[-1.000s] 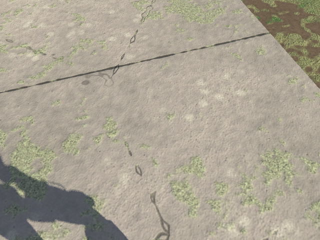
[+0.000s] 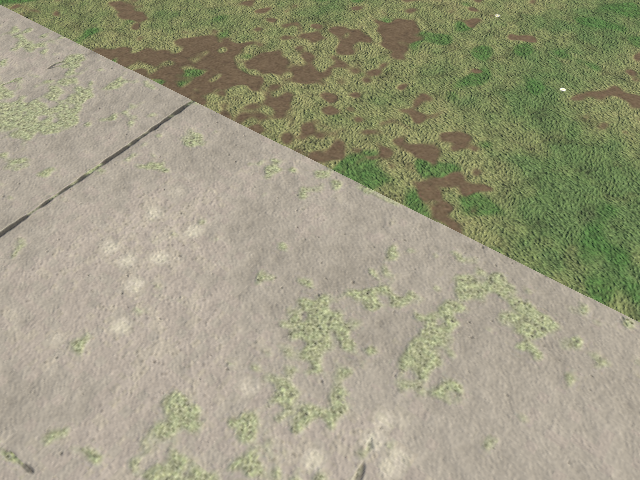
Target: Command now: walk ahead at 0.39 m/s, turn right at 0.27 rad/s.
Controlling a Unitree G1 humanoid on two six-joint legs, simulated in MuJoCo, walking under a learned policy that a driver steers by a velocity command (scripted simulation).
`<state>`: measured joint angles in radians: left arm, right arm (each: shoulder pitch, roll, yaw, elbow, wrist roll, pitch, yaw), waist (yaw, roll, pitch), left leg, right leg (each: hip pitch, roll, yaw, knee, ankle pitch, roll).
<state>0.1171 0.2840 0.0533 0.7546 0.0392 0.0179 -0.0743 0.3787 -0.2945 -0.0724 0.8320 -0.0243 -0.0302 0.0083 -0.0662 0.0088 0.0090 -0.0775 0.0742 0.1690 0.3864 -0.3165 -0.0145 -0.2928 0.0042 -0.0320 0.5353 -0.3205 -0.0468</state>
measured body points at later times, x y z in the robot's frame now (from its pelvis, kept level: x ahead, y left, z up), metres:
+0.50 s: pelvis +0.22 -0.01 -0.03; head +0.26 +0.00 +0.42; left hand +0.20 +0.26 -0.17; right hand +0.40 -0.24 -0.14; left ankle +0.34 +0.06 -0.75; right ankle +0.03 -0.10 -0.71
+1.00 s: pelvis +0.31 -0.02 +0.00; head +0.34 -0.01 +0.45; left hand +0.34 +0.28 -0.11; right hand +0.50 -0.26 -0.12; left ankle +0.34 +0.06 -0.74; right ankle +0.38 -0.14 -0.72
